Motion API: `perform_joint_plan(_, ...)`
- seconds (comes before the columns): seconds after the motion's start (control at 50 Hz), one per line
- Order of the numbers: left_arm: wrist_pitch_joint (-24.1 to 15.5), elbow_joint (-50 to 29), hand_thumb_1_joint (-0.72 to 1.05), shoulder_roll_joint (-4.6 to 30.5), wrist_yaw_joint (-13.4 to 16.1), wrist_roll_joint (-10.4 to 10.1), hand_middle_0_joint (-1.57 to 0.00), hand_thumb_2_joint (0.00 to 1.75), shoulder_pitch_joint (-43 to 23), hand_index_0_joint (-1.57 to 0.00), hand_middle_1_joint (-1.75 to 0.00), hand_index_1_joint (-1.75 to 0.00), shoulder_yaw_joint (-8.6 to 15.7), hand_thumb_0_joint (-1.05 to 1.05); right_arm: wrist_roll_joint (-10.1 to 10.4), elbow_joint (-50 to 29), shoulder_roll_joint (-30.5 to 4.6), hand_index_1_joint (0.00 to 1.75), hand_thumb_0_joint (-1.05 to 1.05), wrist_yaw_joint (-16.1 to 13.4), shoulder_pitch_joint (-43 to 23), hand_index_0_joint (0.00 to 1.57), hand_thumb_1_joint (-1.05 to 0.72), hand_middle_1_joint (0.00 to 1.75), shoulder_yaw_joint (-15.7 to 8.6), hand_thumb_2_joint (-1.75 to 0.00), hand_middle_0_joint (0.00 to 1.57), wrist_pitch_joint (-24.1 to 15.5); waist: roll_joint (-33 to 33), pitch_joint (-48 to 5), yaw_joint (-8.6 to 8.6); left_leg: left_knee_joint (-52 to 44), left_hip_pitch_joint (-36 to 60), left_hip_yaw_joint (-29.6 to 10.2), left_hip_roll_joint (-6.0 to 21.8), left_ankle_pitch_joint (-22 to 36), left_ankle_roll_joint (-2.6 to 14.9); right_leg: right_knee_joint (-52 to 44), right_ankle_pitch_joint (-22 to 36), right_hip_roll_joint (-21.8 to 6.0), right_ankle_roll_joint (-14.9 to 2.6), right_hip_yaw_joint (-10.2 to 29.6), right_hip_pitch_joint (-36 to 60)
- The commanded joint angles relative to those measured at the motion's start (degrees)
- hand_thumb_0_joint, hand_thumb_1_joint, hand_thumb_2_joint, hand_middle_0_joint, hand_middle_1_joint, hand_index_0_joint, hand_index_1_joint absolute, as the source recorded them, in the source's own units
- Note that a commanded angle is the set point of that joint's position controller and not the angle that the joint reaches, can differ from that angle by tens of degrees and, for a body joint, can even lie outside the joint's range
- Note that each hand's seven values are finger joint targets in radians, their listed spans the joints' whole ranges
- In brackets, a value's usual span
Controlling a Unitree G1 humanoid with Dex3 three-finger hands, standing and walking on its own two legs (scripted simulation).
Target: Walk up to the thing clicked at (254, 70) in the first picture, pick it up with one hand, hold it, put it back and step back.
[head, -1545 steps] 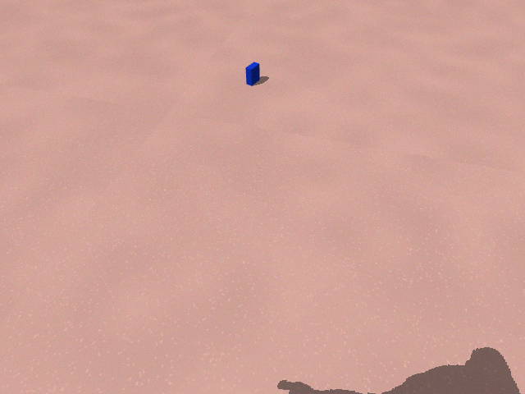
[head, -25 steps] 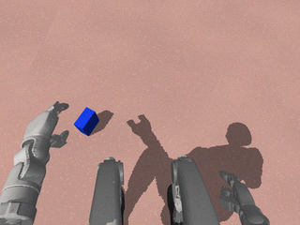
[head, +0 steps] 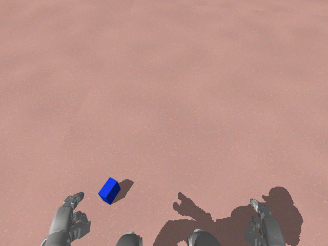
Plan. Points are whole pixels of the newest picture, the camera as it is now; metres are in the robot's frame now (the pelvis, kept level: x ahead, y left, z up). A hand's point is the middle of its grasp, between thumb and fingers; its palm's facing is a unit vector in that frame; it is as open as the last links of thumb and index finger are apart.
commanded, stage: home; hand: left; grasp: from above
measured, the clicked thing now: (110, 191) +0.48 +0.27 -0.63
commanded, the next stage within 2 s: none
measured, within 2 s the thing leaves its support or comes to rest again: neither
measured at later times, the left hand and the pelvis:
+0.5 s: hand (80, 239) +0.17 +0.19 -0.02, palm faces +0.07 -0.98 -0.20, open 7.4 cm; pelvis +0.01 +0.00 +0.03, yaw +1 degrees
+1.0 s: hand (82, 237) +0.17 +0.18 -0.02, palm faces +0.06 -0.98 -0.21, open 7.4 cm; pelvis +0.01 +0.00 +0.03, yaw +1 degrees
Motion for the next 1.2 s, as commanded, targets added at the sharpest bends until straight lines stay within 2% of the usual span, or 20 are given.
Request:
perform_joint_plan(0.0,0.17,-16.34,0.9,4.82,0.64,-2.42,-0.2,0.9,3.01,-0.2,-0.3,-0.3,4.25,0.0,-0.19,-9.61,-6.06,0.3,0.0,-2.4,-1.55,0.2,-0.9,0.3,-1.97,-0.9,0.2,-4.14,1.2,-8.03,0.56,-14.38,14.33,1.18,-2.78,13.17,2.19,-14.29,13.24,2.47,-1.58,-0.55,11.38)
perform_joint_plan(0.1,1.42,-19.68,0.9,3.75,-0.65,-3.41,-0.2,0.9,7.34,-0.2,-0.3,-0.3,3.91,0.0,-0.69,-10.84,-5.91,0.3,0.0,-3.48,-1.4,0.2,-0.9,0.3,-1.91,-0.9,0.2,-5.87,-0.69,-3.95,0.64,-16.81,15.78,1.39,-2.97,13.22,2.48,-16.87,12.78,2.55,-1.4,-1.41,12.71)
perform_joint_plan(0.22,1.31,-20.66,0.9,3.71,-2.33,-2.76,-0.2,0.9,7.95,-0.2,-0.3,-0.3,3.05,0.0,-1.45,-11.0,-6.29,0.3,0.0,-3.67,-1.62,0.2,-0.9,0.3,-2.5,-0.9,0.2,-7.76,-1.59,-1.3,0.66,-18.13,16.43,1.31,-2.93,12.15,2.45,-17.53,11.18,2.42,-1.24,-2.08,12.28)
perform_joint_plan(0.34,0.58,-20.45,0.9,4.29,-2.99,-2.4,-0.2,0.9,7.14,-0.2,-0.3,-0.3,3.94,0.0,-1.84,-10.76,-6.44,0.3,0.0,-3.5,-1.93,0.2,-0.9,0.3,-2.65,-0.9,0.2,-8.96,-0.23,-2.56,1.16,-17.81,17.58,1.32,-2.94,12.74,2.25,-16.94,11.72,2.16,-1.22,-1.87,12.54)
perform_joint_plan(0.44,0.59,-21.42,0.9,4.47,-2.83,-2.23,-0.2,0.9,7.27,-0.2,-0.3,-0.3,3.46,0.0,-1.86,-10.25,-6.51,0.3,0.0,-3.47,-2.34,0.2,-0.9,0.3,-2.54,-0.9,0.2,-9.43,0.42,-3.51,1.59,-17.65,18.02,1.49,-3.19,13.63,2.22,-17.05,12.72,2.0,-1.25,-1.45,13.59)
perform_joint_plan(0.58,1.01,-20.25,0.9,4.28,-2.51,-2.17,-0.2,0.9,8.43,-0.2,-0.3,-0.3,3.51,0.0,-1.77,-10.07,-6.54,0.3,0.0,-3.49,-2.56,0.2,-0.9,0.3,-2.4,-0.9,0.2,-9.47,0.26,-2.48,1.91,-18.53,17.67,1.1,-2.82,12.0,2.14,-17.13,11.09,2.2,-1.36,-1.72,13.15)
perform_joint_plan(0.66,0.99,-20.89,0.9,4.25,-2.49,-2.52,-0.2,0.9,7.53,-0.2,-0.3,-0.3,3.51,0.0,-1.73,-10.43,-6.51,0.3,0.0,-3.53,-2.98,0.2,-0.9,0.3,-2.21,-0.9,0.2,-9.58,-0.69,-1.49,1.98,-18.43,16.32,1.48,-3.21,8.62,2.46,-18.3,8.42,2.02,-1.04,-1.4,12.78)
perform_joint_plan(0.68,0.79,-22.32,0.9,5.3,-2.33,-2.49,-0.2,0.9,6.57,-0.2,-0.3,-0.3,4.2,0.0,-1.62,-10.26,-6.55,0.3,0.0,-3.61,-2.78,0.2,-0.9,0.3,-2.3,-0.9,0.2,-9.58,-0.23,-2.13,2.16,-18.47,16.57,1.6,-3.15,8.78,2.44,-18.31,8.39,1.99,-1.15,-1.39,12.91)
perform_joint_plan(0.7,1.01,-19.87,0.9,4.1,-2.47,-2.46,-0.2,0.9,8.57,-0.2,-0.3,-0.3,3.46,0.0,-1.72,-10.39,-6.49,0.3,0.0,-3.64,-2.79,0.2,-0.9,0.3,-2.33,-0.9,0.2,-9.66,-0.77,-2.27,1.88,-18.0,16.66,1.65,-3.2,10.08,2.44,-18.13,9.56,2.01,-1.02,-1.36,13.08)
perform_joint_plan(0.74,0.92,-21.36,0.9,4.26,-2.52,-2.62,-0.2,0.9,8.19,-0.2,-0.3,-0.3,3.37,0.0,-1.67,-10.44,-6.5,0.3,0.0,-3.72,-2.28,0.2,-0.9,0.3,-2.55,-0.9,0.2,-9.76,-1.04,-4.36,1.64,-17.11,17.48,1.89,-3.27,12.71,2.45,-17.63,12.07,1.96,-0.97,-1.07,14.02)
perform_joint_plan(0.76,0.88,-21.83,0.9,5.01,-2.27,-2.58,-0.2,0.9,8.43,-0.2,-0.3,-0.3,4.3,0.0,-1.61,-10.18,-6.65,0.3,0.0,-3.73,-2.18,0.2,-0.9,0.3,-2.63,-0.9,0.2,-9.72,-0.9,-4.14,2.07,-17.17,17.69,1.85,-3.08,13.52,2.33,-17.26,12.69,2.04,-1.04,-1.35,14.13)
perform_joint_plan(0.8,0.88,-20.54,0.9,4.23,-2.38,-2.31,-0.2,0.9,8.55,-0.2,-0.3,-0.3,3.22,0.0,-1.63,-10.17,-6.7,0.3,0.0,-3.75,-2.36,0.2,-0.9,0.3,-2.56,-0.9,0.2,-9.63,-1.56,-3.43,1.93,-17.15,17.44,1.84,-3.06,13.23,2.38,-17.3,12.33,2.09,-1.07,-1.35,13.52)
perform_joint_plan(0.92,0.79,-20.4,0.9,4.42,-2.46,-2.42,-0.2,0.9,7.88,-0.2,-0.3,-0.3,3.75,0.0,-1.72,-9.77,-6.5,0.3,0.0,-3.88,-2.38,0.2,-0.9,0.3,-2.45,-0.9,0.2,-9.92,-1.09,-1.73,1.91,-17.96,16.2,1.65,-3.11,9.19,2.41,-17.93,8.98,1.99,-0.93,-1.22,12.8)
perform_joint_plan(0.94,0.61,-22.07,0.9,5.58,-2.4,-2.27,-0.2,0.9,6.95,-0.2,-0.3,-0.3,4.04,0.0,-1.61,-9.51,-6.44,0.3,0.0,-3.92,-2.59,0.2,-0.9,0.3,-2.46,-0.9,0.2,-9.91,-0.53,-1.68,2.25,-18.16,16.46,1.69,-2.98,9.19,2.34,-17.98,8.7,2.04,-1.05,-1.35,12.49)
perform_joint_plan(1.0,0.96,-20.46,0.9,4.08,-2.59,-2.32,-0.2,0.9,8.61,-0.2,-0.3,-0.3,3.03,0.0,-1.56,-10.01,-6.37,0.3,0.0,-3.89,-2.56,0.2,-0.9,0.3,-2.44,-0.9,0.2,-9.97,-0.29,-1.96,1.86,-17.89,16.58,1.61,-3.06,10.39,2.31,-17.67,9.96,1.99,-1.08,-1.27,12.76)
perform_joint_plan(1.02,0.7,-22.39,0.9,5.04,-2.47,-2.6,-0.2,0.9,7.7,-0.2,-0.3,-0.3,4.1,0.0,-1.64,-9.69,-6.49,0.3,0.0,-3.88,-2.11,0.2,-0.9,0.3,-2.57,-0.9,0.2,-9.9,-0.16,-3.77,2.18,-17.62,17.44,1.53,-3.0,11.93,2.24,-17.37,11.23,2.07,-1.11,-1.3,13.84)
perform_joint_plan(1.08,0.46,-22.32,0.9,5.5,-2.41,-2.27,-0.2,0.9,7.2,-0.2,-0.3,-0.3,3.75,0.0,-1.67,-9.19,-6.51,0.3,0.0,-3.82,-1.99,0.2,-0.9,0.3,-2.54,-0.9,0.2,-9.73,-0.23,-2.34,1.98,-17.51,17.13,1.68,-2.95,12.57,2.2,-17.1,11.72,2.17,-1.12,-1.3,13.27)
perform_joint_plan(1.1,0.6,-21.65,0.9,5.27,-2.37,-2.29,-0.2,0.9,7.9,-0.2,-0.3,-0.3,3.51,0.0,-1.62,-9.35,-6.46,0.3,0.0,-3.89,-2.1,0.2,-0.9,0.3,-2.48,-0.9,0.2,-9.56,-0.46,-2.44,1.98,-17.49,17.26,1.77,-3.01,12.23,2.26,-17.44,11.45,2.08,-1.09,-1.21,13.11)
perform_joint_plan(1.12,0.92,-18.55,0.9,3.14,-2.61,-2.3,-0.2,0.9,9.51,-0.2,-0.3,-0.3,2.06,0.0,-1.67,-9.41,-6.45,0.3,0.0,-3.81,-2.2,0.2,-0.9,0.3,-2.4,-0.9,0.2,-9.67,-0.92,-2.11,1.42,-17.79,17.13,1.4,-2.9,11.77,2.23,-17.26,11.0,2.26,-1.17,-1.31,12.94)
perform_joint_plan(1.18,0.84,-20.37,0.9,4.35,-2.59,-2.46,-0.2,0.9,8.3,-0.2,-0.3,-0.3,3.42,0.0,-1.64,-9.57,-6.49,0.3,0.0,-3.76,-2.57,0.2,-0.9,0.3,-2.6,-0.9,0.2,-9.56,0.52,-2.26,1.95,-18.16,17.15,1.06,-2.7,11.47,2.0,-17.04,10.53,2.3,-1.22,-1.63,12.85)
